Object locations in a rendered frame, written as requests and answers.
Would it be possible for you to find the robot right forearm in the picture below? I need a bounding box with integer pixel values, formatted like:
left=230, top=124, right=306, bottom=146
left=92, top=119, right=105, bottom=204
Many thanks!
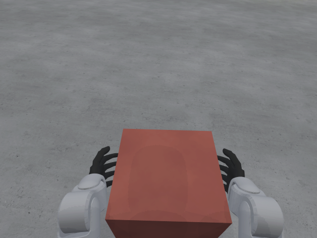
left=228, top=177, right=284, bottom=238

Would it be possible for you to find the robot right hand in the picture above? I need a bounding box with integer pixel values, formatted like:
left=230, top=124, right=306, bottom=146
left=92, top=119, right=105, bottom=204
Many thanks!
left=217, top=148, right=245, bottom=193

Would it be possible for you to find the robot left forearm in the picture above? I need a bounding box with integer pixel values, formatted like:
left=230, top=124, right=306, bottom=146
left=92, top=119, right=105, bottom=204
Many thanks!
left=56, top=174, right=107, bottom=238

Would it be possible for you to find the carton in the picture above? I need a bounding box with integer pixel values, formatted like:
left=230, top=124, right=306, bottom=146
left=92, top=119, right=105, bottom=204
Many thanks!
left=105, top=128, right=232, bottom=238

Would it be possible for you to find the robot left hand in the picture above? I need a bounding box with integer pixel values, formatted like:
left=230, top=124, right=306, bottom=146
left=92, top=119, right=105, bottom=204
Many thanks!
left=89, top=146, right=118, bottom=187

